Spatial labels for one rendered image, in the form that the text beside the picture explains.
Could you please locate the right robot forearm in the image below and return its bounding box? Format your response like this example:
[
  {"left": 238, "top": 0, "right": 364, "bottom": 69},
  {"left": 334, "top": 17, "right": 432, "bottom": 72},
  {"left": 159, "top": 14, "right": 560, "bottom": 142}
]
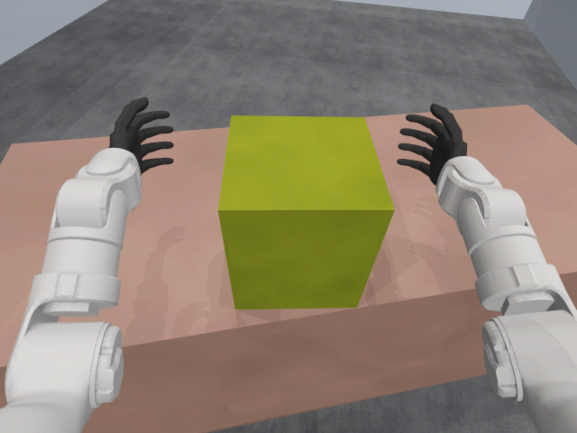
[{"left": 435, "top": 156, "right": 577, "bottom": 321}]

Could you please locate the robot right hand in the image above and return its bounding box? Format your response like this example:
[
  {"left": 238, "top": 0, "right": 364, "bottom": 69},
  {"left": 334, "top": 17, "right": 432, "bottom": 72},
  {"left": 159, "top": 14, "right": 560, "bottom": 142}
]
[{"left": 397, "top": 104, "right": 467, "bottom": 185}]

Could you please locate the robot right upper arm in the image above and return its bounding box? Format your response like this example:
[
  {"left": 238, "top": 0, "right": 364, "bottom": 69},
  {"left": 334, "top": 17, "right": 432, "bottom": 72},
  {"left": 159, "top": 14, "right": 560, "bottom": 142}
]
[{"left": 481, "top": 309, "right": 577, "bottom": 433}]

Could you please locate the robot left hand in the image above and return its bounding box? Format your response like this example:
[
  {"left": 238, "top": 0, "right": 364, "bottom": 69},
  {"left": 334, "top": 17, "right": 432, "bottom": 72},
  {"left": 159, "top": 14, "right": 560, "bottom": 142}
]
[{"left": 109, "top": 97, "right": 174, "bottom": 175}]

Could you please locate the carton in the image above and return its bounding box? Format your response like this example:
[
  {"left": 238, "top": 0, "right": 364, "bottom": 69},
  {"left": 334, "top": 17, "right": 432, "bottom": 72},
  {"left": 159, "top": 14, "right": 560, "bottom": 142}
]
[{"left": 218, "top": 115, "right": 395, "bottom": 309}]

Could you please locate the left robot forearm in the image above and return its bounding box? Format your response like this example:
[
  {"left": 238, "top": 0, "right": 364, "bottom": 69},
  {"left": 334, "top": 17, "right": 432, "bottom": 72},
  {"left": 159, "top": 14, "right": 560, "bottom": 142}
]
[{"left": 5, "top": 148, "right": 142, "bottom": 403}]

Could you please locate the robot left upper arm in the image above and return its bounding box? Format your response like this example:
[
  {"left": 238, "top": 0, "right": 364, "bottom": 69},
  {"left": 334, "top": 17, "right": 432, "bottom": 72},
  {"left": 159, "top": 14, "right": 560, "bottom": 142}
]
[{"left": 0, "top": 322, "right": 124, "bottom": 433}]

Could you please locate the pedestal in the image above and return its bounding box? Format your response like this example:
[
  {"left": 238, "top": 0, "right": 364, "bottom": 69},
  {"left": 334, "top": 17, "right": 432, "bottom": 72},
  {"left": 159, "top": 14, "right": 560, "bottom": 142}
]
[{"left": 0, "top": 105, "right": 577, "bottom": 433}]

